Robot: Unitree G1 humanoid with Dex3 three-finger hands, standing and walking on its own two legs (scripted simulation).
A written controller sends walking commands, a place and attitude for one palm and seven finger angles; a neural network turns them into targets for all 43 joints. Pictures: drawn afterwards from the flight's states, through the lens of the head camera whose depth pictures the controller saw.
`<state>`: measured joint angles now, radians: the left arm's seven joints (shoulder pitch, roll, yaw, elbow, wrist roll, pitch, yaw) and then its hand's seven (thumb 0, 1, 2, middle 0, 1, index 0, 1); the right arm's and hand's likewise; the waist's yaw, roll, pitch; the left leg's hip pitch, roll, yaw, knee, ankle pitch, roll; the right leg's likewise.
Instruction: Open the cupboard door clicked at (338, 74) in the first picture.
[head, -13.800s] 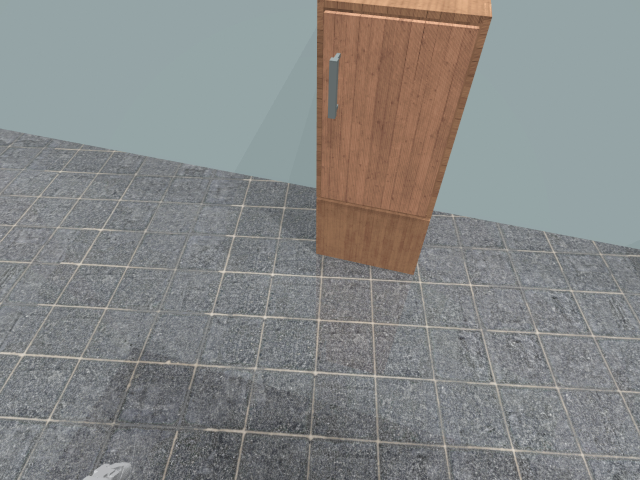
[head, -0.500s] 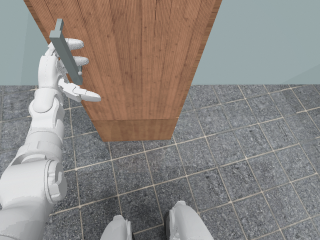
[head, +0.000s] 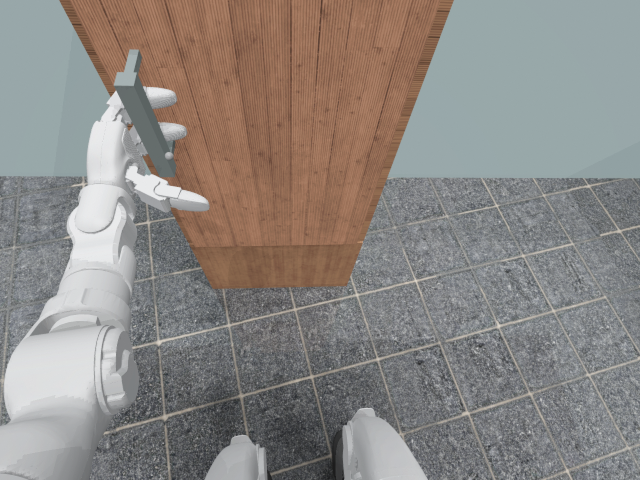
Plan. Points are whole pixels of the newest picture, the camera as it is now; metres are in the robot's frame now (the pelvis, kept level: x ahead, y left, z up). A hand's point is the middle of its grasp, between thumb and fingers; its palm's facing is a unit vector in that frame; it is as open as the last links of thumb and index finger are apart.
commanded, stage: close the thumb around the handle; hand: left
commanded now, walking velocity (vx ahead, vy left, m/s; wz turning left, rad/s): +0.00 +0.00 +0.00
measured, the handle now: (152, 119) +0.55 +0.17 +0.07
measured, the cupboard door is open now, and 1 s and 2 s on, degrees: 0 4 46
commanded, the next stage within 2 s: pull the door open along its arc in 0.64 s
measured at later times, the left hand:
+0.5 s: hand (168, 156) +0.50 +0.15 +0.06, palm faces -0.04 -1.00 -0.02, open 6.5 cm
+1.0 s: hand (168, 167) +0.48 +0.15 +0.06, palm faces -0.06 -1.00 -0.01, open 5.6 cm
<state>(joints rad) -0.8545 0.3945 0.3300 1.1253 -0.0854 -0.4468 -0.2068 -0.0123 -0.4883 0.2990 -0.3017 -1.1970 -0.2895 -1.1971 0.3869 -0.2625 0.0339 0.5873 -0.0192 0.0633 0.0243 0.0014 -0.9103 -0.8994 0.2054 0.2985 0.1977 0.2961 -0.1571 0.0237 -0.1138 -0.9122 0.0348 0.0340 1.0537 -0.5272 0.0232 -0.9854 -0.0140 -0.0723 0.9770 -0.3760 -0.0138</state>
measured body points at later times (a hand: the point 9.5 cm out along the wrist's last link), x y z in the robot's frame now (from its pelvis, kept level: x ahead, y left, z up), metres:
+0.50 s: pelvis +0.00 +0.00 +0.00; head +0.13 +0.01 +0.43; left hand +0.49 +0.21 +0.06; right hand +0.02 -0.26 -0.12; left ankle -0.02 +0.10 -0.67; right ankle +0.04 -0.12 -0.67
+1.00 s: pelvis +0.00 +0.00 +0.00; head +0.12 +0.01 +0.44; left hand +0.48 +0.20 +0.07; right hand +0.03 -0.26 -0.11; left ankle -0.02 +0.10 -0.67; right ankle +0.04 -0.12 -0.67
